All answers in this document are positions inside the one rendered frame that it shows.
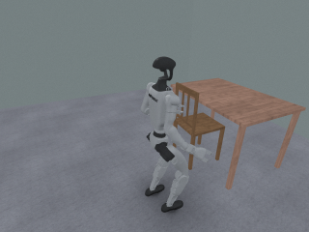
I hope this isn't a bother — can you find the robot right hand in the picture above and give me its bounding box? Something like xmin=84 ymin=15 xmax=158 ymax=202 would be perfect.
xmin=193 ymin=146 xmax=212 ymax=162

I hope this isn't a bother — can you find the right robot forearm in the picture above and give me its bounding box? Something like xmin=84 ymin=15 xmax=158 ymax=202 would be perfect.
xmin=168 ymin=127 xmax=197 ymax=155

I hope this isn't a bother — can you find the right robot foot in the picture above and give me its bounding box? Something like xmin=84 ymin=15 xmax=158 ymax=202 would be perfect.
xmin=161 ymin=200 xmax=183 ymax=213

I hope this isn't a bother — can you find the chair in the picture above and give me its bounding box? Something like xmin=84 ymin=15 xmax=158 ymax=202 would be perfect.
xmin=173 ymin=82 xmax=225 ymax=170

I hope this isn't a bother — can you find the robot right upper arm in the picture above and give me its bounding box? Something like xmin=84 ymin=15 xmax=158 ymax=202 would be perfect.
xmin=163 ymin=92 xmax=180 ymax=136

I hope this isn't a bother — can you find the robot left hand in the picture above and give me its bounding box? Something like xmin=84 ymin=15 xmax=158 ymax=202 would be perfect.
xmin=176 ymin=104 xmax=184 ymax=114

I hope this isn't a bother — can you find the robot left upper arm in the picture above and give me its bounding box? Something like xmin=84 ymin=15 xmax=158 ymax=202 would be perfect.
xmin=140 ymin=82 xmax=155 ymax=115

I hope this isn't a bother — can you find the table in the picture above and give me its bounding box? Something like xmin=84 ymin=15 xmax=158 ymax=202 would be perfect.
xmin=170 ymin=78 xmax=306 ymax=190

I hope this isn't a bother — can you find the left robot shin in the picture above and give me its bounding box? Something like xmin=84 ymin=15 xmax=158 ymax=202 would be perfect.
xmin=150 ymin=157 xmax=170 ymax=191

